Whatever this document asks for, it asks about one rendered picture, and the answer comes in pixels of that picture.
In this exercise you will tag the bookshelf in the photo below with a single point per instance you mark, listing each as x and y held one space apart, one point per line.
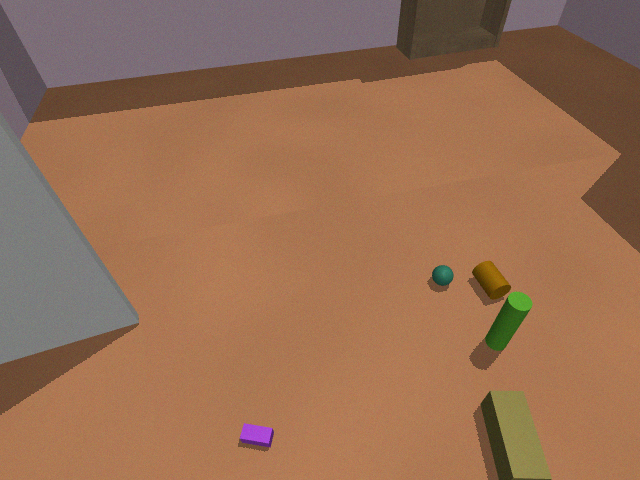
437 27

